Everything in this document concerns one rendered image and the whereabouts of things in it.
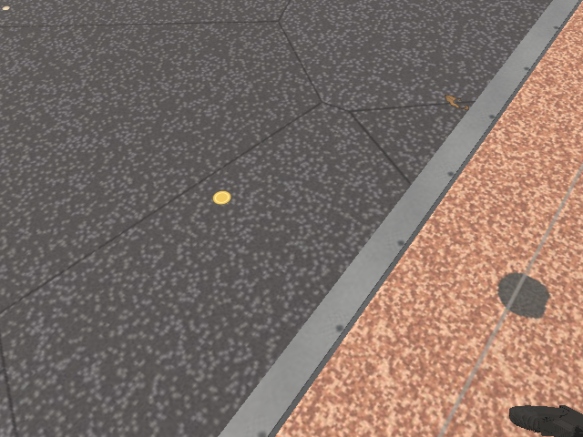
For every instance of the right robot hand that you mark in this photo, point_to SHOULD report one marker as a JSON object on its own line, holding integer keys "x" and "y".
{"x": 550, "y": 421}

